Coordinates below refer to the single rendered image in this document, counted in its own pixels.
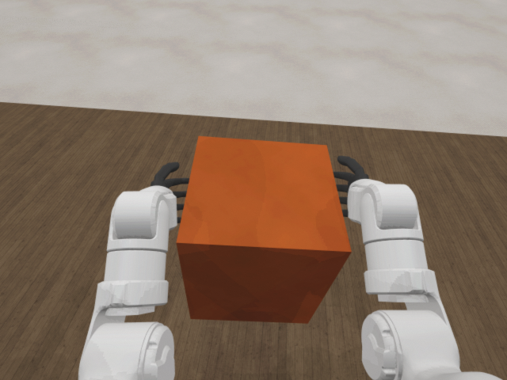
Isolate carton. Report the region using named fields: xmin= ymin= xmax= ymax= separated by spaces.
xmin=176 ymin=136 xmax=352 ymax=324

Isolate right robot forearm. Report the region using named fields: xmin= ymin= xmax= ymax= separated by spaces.
xmin=347 ymin=179 xmax=460 ymax=367

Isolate left robot hand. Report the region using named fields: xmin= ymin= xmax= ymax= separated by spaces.
xmin=151 ymin=162 xmax=189 ymax=223

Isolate left robot upper arm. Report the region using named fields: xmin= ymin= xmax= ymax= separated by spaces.
xmin=79 ymin=322 xmax=175 ymax=380

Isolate right robot hand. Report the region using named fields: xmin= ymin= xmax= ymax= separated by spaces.
xmin=333 ymin=156 xmax=369 ymax=217

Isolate left robot forearm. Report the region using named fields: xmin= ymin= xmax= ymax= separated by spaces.
xmin=78 ymin=185 xmax=177 ymax=380

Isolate right robot upper arm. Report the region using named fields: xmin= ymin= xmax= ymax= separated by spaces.
xmin=361 ymin=310 xmax=502 ymax=380

